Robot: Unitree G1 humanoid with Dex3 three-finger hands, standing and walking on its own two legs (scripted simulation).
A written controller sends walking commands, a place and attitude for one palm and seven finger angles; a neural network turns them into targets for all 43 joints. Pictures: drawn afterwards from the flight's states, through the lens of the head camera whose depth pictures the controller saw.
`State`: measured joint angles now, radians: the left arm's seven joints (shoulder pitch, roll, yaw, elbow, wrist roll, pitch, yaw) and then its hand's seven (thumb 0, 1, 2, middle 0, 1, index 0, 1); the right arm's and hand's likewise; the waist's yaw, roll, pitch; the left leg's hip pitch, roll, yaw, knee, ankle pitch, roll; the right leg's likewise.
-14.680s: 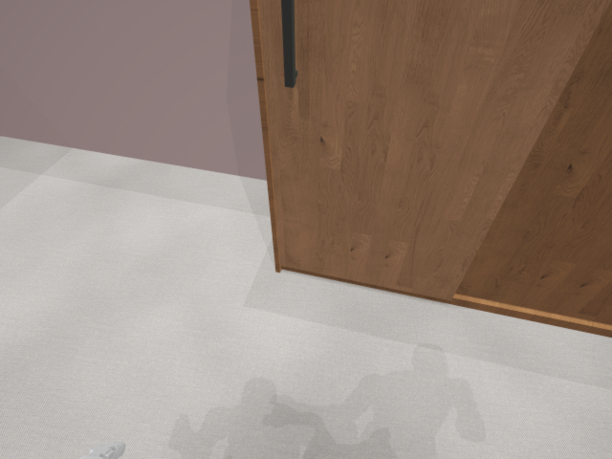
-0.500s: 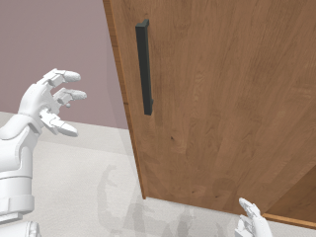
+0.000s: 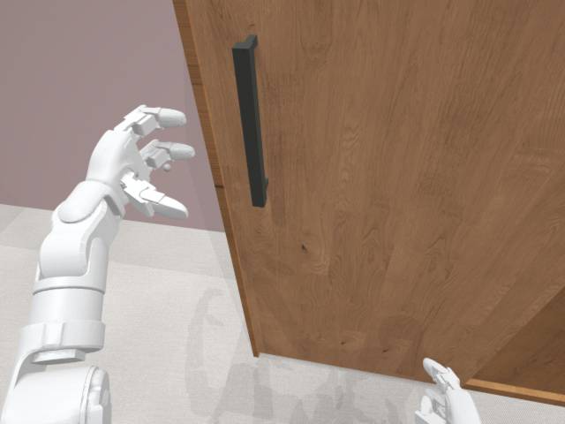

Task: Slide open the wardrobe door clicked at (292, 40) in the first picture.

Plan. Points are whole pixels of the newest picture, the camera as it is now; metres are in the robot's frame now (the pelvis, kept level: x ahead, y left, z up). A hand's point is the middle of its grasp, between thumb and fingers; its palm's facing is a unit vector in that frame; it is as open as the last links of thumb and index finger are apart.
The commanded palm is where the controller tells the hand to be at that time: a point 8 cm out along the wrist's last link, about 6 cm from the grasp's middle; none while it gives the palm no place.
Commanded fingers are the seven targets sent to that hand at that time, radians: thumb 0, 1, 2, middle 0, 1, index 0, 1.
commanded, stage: move the hooked fingers beside the handle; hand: left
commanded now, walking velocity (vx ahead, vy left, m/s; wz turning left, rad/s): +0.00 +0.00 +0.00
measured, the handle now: (256, 131) +0.48 +0.07 +0.20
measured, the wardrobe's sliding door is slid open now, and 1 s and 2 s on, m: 0.00 0.00 0.00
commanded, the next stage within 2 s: feel for the door with the fingertips in 1.92 s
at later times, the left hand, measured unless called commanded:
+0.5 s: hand (209, 147) +0.43 +0.13 +0.20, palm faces -0.08 -1.00 +0.00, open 14.0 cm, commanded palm +0.41 +0.19 +0.21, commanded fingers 0.00 -0.50 0.30 -0.30 -1.20 -0.30 -1.20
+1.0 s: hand (204, 146) +0.42 +0.14 +0.21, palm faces -0.11 -0.99 -0.01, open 14.0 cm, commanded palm +0.40 +0.19 +0.21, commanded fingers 0.00 -0.50 0.30 -0.30 -1.20 -0.30 -1.20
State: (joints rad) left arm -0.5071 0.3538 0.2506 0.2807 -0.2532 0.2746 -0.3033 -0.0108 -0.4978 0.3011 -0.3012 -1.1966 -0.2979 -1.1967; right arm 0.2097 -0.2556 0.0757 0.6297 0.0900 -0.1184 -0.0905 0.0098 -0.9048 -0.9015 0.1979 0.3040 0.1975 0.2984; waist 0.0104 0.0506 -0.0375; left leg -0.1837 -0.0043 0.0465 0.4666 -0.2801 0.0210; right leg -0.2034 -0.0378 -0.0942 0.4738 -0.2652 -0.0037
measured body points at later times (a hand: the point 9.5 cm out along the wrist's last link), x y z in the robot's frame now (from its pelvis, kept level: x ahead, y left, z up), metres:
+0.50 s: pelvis -0.01 -0.01 +0.00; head -0.01 -0.03 +0.45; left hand +0.43 +0.19 +0.21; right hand +0.10 -0.27 -0.11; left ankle -0.02 +0.10 -0.74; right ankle -0.01 -0.11 -0.74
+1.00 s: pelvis +0.00 -0.01 +0.00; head -0.01 -0.02 +0.45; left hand +0.42 +0.19 +0.21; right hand +0.12 -0.26 -0.10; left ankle -0.02 +0.10 -0.74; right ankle -0.01 -0.11 -0.74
